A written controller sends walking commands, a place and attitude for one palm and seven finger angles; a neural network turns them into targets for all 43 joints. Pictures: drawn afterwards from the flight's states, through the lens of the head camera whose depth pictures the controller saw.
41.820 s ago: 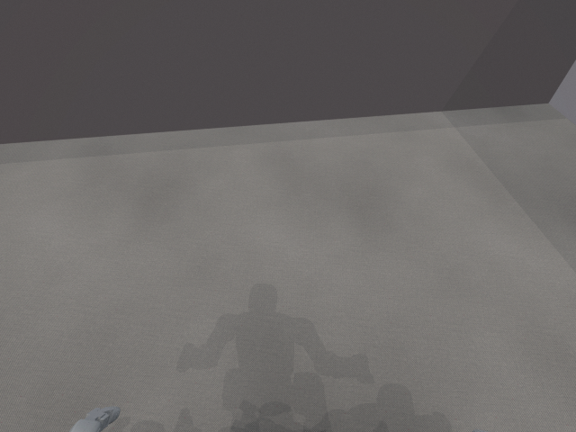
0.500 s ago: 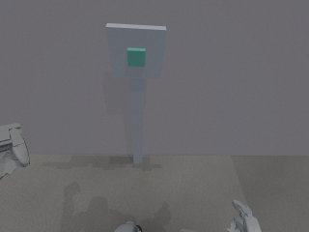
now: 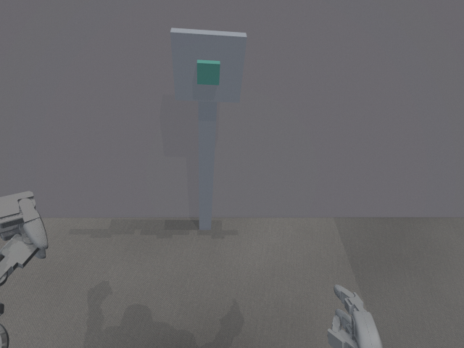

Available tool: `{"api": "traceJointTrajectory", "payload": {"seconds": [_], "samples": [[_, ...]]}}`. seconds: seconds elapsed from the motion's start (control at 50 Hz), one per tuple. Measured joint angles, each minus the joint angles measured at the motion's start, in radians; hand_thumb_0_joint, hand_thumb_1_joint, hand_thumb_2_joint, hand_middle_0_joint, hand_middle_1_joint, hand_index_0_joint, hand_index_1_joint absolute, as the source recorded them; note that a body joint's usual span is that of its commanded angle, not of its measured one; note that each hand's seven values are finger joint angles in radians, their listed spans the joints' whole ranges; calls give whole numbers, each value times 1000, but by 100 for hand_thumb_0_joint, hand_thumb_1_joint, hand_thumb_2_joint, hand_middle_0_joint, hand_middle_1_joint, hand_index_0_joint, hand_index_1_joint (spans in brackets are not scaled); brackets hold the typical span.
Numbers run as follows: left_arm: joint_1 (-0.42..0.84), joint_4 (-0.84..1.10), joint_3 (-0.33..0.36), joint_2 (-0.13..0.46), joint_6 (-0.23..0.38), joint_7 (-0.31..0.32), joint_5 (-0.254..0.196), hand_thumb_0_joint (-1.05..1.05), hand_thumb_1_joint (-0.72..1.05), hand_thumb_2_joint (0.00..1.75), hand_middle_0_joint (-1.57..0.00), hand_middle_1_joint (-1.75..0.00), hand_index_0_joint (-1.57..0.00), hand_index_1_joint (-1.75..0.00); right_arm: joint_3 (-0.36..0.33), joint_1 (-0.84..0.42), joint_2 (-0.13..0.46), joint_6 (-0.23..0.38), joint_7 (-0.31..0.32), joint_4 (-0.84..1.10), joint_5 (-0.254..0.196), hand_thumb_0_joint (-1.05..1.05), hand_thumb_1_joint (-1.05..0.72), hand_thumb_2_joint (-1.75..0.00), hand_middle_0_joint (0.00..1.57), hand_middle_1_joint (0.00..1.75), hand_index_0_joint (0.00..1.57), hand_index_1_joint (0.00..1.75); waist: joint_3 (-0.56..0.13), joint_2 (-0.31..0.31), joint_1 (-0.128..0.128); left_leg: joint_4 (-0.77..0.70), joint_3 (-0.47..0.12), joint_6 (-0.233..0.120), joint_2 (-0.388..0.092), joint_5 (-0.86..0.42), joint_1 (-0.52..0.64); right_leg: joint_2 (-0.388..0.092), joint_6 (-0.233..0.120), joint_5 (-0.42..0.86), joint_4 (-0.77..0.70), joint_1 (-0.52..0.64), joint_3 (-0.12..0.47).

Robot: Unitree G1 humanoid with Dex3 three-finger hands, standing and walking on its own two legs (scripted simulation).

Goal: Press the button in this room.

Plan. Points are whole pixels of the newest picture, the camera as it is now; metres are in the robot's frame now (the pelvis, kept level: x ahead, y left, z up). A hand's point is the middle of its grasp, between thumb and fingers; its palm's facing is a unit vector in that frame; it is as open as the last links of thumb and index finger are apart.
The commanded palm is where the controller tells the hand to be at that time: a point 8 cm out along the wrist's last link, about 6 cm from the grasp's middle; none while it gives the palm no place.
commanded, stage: stop stepping back and stand still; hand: left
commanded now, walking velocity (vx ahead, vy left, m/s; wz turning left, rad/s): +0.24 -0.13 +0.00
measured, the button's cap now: (208, 72) +0.78 +0.10 +0.10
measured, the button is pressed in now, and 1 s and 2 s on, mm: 0 0 0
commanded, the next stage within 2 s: let the arm hang, fingers relaxed in 1.28 s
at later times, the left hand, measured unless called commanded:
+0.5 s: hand (13, 287) +0.15 +0.24 +0.17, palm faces +0.41 -0.82 -0.39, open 3.1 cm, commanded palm +0.08 +0.29 +0.18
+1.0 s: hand (15, 273) +0.16 +0.26 +0.17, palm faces +0.43 -0.80 -0.43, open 3.1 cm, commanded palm +0.11 +0.29 +0.18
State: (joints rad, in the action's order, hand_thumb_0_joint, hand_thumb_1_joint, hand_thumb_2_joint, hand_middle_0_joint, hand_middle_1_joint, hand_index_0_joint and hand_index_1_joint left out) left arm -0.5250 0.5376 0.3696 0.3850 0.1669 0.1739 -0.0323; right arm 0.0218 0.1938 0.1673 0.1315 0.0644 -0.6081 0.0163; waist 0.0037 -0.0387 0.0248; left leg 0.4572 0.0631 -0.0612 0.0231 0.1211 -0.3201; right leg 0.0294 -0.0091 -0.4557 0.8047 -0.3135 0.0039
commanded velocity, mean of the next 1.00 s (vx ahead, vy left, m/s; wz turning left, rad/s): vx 0.08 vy -0.02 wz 0.00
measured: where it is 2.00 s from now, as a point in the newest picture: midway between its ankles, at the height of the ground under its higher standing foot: outside the picture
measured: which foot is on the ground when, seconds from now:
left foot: down 0.00-0.14, up 0.16-0.44, down 0.46-0.66, up 0.68-0.90, down 0.92-1.00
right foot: up 0.00-0.14, down 0.16-1.00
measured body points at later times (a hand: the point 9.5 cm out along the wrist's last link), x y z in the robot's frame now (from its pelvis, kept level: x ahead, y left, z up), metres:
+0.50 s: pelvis -0.05 +0.01 -0.01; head -0.06 +0.02 +0.44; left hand +0.12 +0.29 +0.19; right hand +0.08 -0.25 -0.09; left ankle -0.04 +0.16 -0.74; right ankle -0.05 -0.08 -0.73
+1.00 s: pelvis -0.02 +0.01 +0.00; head -0.01 +0.02 +0.45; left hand +0.14 +0.30 +0.19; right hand +0.15 -0.23 -0.08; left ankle -0.01 +0.12 -0.74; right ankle -0.02 -0.06 -0.74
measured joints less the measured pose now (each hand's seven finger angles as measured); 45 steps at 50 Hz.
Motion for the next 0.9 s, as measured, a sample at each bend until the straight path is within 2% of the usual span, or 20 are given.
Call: {"api": "traceJointTrajectory", "payload": {"seconds": [0.08, 0.14, 0.16, 0.2, 0.24, 0.28, 0.34, 0.4, 0.46, 0.5, 0.56, 0.62, 0.64, 0.66, 0.68, 0.7, 0.74, 0.78, 0.84, 0.9], "samples": [[-108, 78, -13, 13, 3, -3, 5, 1, 90, 89, -131, -150, -131, -150, 6, 44, -8, -16, -14, 20, 2, 1, -90, -90, 21, 30, 21, 30, -36, 25, 15, -73, -5, 17, -24, 17, 8, 20, -19, -10, -88, 32, -91], [-157, 95, -10, 37, -4, -5, 8, 1, 89, 89, -131, -150, -131, -150, -1, 68, 1, -35, -6, 31, 2, 1, -90, -90, 21, 30, 21, 30, -57, 40, 12, -25, 3, 37, -23, 113, -43, 29, -41, -30, -264, 128, -140], [-163, 102, 4, 55, -5, -6, 9, 1, 89, 89, -131, -150, -131, -150, -4, 69, 4, -41, -3, 37, 1, 1, -90, -90, 21, 30, 21, 30, -61, 24, 3, 49, 21, 45, -12, 183, -94, 19, -66, -37, -333, 151, -115], [-135, 84, 4, 44, -6, -18, 9, 1, 89, 89, -131, -150, -131, -150, -16, 46, 28, -60, 0, 3, 2, 1, -90, -90, 21, 30, 21, 30, -42, 39, -36, 321, -12, 58, -19, 251, -199, 20, -92, 154, -325, 112, -107], [-109, 40, 2, 22, 1, -29, 6, 1, 89, 89, -131, -150, -131, -150, -25, 42, 41, -79, -1, -48, 5, 1, -90, -90, 21, 30, 21, 30, -45, 44, -48, 537, -36, 70, -24, 226, -256, 17, -87, 186, -296, 99, -106], [-91, -16, -3, -4, 8, -27, 9, 1, 89, 89, -131, -150, -131, -150, -30, 66, 45, -87, 1, -71, 2, 1, -90, -90, 21, 30, 21, 30, -72, 35, -47, 614, -34, 70, -39, 185, -263, 6, -77, 174, -307, 103, -104], [-67, -70, -22, -47, 7, -20, 16, 1, 89, 89, -131, -150, -131, -150, -35, 102, 53, -71, 15, -79, 2, 1, -90, -90, 21, 30, 21, 30, -99, 22, -38, 538, -26, 56, -72, 182, -205, -13, -68, 179, -324, 102, -102], [-41, -64, -56, -64, 11, -10, 28, 1, 89, 89, -131, -150, -131, -150, -40, 119, 65, -41, 31, -78, 6, 1, -90, -90, 21, 30, 21, 30, -93, 10, -29, 334, -12, 37, -95, 220, -91, -33, -60, 172, -307, 91, -106], [-38, 3, -62, -50, 26, -3, 26, 1, 89, 89, -131, -150, -131, -150, -43, 119, 82, -16, 41, -55, 10, 1, -90, -90, 21, 30, 21, 30, -71, 18, -16, 100, -10, 27, -102, 213, 49, -39, -42, 133, -232, 58, -113], [-34, 32, -31, -17, 41, 4, 21, 1, 89, 89, -131, -150, -131, -150, -46, 93, 66, -10, 41, -43, 9, 1, -90, -90, 20, 30, 21, 30, -40, -3, -4, 105, -2, 75, -85, 167, 50, -54, -27, 70, -135, 21, -88], [-45, 36, 28, 34, 53, 1, 13, 1, 89, 89, -131, -150, -131, -150, -37, 70, 26, 1, 24, -30, 7, 1, -90, -90, 20, 30, 20, 30, -18, -5, 11, 110, 5, 102, -86, 168, 59, -36, -7, -12, -27, -30, -70], [-72, 40, 63, 61, 47, -2, 6, 1, 89, 89, -131, -150, -131, -150, -16, 65, 2, 5, -1, -11, -2, 1, -90, -90, 20, 30, 20, 30, -3, 19, 16, 118, 0, 112, -98, 176, 59, -25, 5, 70, -140, -10, -98], [-84, 40, 68, 63, 48, -4, 5, 1, 89, 89, -131, -150, -131, -150, -10, 62, -2, 4, -8, -6, -4, 1, -90, -90, 20, 30, 21, 30, 2, 29, 15, 138, 0, 117, -103, 187, 53, -22, -6, 138, -185, 3, -104], [-91, 34, 61, 55, 49, -8, 5, 1, 89, 89, -131, -150, -131, -150, -7, 57, 0, -1, -13, -6, -7, 1, -90, -90, 20, 30, 21, 30, 12, 52, 15, 162, -8, 116, -116, 202, 47, -9, -30, 169, -191, 10, -114], [-99, 28, 49, 44, 47, -12, 6, 1, 89, 89, -131, -150, -131, -150, -7, 53, 3, -8, -19, -10, -9, 1, -90, -90, 21, 30, 21, 30, 16, 71, 16, 189, -20, 101, -121, 217, 34, 0, -53, 170, -191, 12, -123], [-105, 21, 34, 33, 45, -17, 6, 1, 89, 89, -131, -150, -131, -150, -8, 49, 6, -16, -23, -17, -11, 1, -90, -90, 21, 30, 21, 30, 15, 82, 12, 235, -34, 90, -112, 248, 15, 3, -69, 162, -192, 12, -126], [-119, 5, 4, 3, 43, -23, 5, 1, 89, 89, -131, -150, -131, -150, -14, 41, 13, -34, -29, -34, -17, 1, -90, -90, 21, 30, 21, 30, 16, 86, -2, 358, -48, 77, -81, 297, -27, 0, -80, 157, -213, 23, -120], [-141, -7, -12, -19, 44, -23, 8, 1, 89, 89, -131, -150, -131, -150, -15, 36, 20, -47, -26, -43, -16, 1, -90, -90, 21, 30, 21, 30, 16, 76, -12, 413, -37, 72, -57, 302, -47, -6, -78, 170, -245, 39, -111], [-154, -12, -17, -25, 46, -16, 14, 1, 89, 89, -131, -150, -131, -150, -15, 35, 29, -53, -9, -36, -11, 1, -90, -90, 21, 30, 21, 30, 19, 55, -22, 329, -14, 64, -45, 267, -29, -13, -74, 183, -275, 58, -108], [-130, 5, -20, -26, 47, -5, 14, 1, 89, 89, -131, -150, -131, -150, -21, 36, 48, -41, 4, -23, -4, 1, -90, -90, 21, 30, 21, 30, 25, 54, -33, 139, -12, 52, -48, 166, 36, -1, -68, 177, -279, 74, -123]]}}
